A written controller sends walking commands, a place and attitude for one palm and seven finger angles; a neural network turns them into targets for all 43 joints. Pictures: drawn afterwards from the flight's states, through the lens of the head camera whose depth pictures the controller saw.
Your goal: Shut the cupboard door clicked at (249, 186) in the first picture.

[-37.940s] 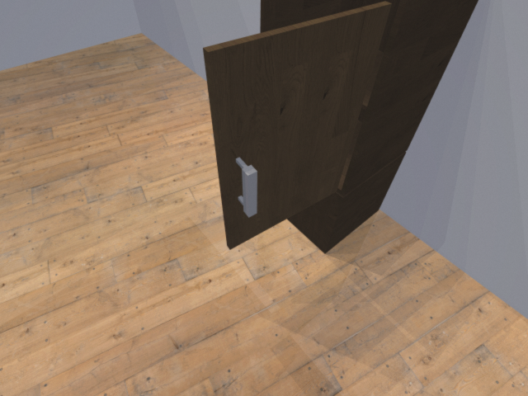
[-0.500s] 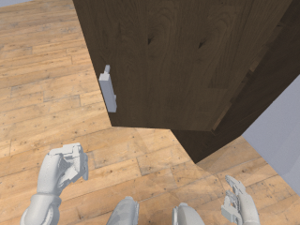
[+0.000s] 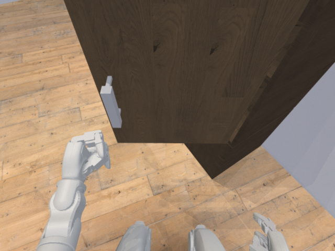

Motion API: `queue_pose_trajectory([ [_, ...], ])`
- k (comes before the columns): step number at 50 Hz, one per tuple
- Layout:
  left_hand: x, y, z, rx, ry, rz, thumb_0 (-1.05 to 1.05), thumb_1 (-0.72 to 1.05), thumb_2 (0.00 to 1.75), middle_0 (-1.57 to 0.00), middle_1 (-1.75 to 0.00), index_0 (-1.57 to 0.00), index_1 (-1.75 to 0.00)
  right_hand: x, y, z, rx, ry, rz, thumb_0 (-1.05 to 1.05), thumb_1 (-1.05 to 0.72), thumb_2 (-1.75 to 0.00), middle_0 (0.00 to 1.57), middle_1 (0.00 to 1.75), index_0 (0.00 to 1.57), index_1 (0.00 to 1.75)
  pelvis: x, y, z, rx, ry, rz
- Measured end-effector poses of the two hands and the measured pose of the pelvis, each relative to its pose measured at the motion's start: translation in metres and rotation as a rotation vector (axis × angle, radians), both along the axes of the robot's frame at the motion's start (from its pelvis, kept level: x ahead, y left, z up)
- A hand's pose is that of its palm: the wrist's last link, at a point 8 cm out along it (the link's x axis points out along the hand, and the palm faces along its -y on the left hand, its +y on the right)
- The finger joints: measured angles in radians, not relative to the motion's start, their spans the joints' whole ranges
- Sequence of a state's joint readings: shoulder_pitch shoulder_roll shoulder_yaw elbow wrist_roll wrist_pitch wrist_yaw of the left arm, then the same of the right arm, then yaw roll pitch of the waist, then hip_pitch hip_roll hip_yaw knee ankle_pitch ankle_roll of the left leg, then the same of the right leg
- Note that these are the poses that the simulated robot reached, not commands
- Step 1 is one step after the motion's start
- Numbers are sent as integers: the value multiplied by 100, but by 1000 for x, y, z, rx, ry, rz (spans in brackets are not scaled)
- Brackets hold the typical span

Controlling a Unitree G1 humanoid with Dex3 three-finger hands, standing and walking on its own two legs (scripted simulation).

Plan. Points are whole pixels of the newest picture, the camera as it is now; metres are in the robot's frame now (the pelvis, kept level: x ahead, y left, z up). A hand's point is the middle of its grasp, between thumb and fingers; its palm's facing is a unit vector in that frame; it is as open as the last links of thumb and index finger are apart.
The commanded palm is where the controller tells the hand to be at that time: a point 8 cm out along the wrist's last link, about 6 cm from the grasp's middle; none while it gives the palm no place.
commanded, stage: bring the fist close to the handle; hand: left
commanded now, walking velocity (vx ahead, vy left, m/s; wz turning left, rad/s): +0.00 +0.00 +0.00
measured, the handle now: (113, 102) +0.48 +0.17 +0.04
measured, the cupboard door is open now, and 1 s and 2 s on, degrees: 57 57 39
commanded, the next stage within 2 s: push the door shut along its arc in 0.72 s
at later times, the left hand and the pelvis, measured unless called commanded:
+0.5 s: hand (119, 132) +0.38 +0.14 +0.04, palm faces +0.02 -1.00 -0.02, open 3.1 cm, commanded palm +0.35 +0.19 +0.04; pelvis +0.00 +0.00 +0.00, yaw -1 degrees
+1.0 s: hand (119, 131) +0.38 +0.14 +0.04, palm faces +0.00 -1.00 -0.04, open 3.1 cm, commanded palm +0.37 +0.19 +0.04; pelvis -0.01 -0.01 +0.00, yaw +0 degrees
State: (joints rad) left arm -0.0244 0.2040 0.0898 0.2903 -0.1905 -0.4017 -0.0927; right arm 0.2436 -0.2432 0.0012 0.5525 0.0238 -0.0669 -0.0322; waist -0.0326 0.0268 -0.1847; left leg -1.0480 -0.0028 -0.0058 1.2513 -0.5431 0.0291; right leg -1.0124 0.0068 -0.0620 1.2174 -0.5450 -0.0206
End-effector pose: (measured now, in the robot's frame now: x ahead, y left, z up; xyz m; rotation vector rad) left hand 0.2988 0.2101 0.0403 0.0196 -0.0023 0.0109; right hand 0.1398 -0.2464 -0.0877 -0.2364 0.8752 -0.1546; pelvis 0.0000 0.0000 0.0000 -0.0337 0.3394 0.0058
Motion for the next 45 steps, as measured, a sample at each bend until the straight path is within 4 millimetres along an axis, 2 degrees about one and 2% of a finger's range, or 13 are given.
queue_pose_trajectory([
  [13,36,-14,1,-6,-15,1,1,90,90,-130,-150,-130,-150,-9,2,-5,10,54,-9,2,-90,-90,21,30,20,30,-2,1,1,4,3,-4],
  [21,60,-20,3,-1,-17,11,1,90,90,-130,-150,-130,-150,-24,-1,-10,22,104,-34,1,-90,-90,21,30,20,30,-3,1,1,8,11,-14],
  [32,54,-19,0,7,-10,29,1,90,90,-129,-150,-130,-150,-44,-7,-12,24,170,-63,1,-90,-90,21,30,20,30,-2,-2,5,16,7,-21],
  [45,55,-20,2,7,-22,13,1,90,90,-130,-150,-130,-150,-33,-13,-10,10,139,-53,1,-90,-90,21,30,20,30,-5,-5,4,17,2,-16],
])
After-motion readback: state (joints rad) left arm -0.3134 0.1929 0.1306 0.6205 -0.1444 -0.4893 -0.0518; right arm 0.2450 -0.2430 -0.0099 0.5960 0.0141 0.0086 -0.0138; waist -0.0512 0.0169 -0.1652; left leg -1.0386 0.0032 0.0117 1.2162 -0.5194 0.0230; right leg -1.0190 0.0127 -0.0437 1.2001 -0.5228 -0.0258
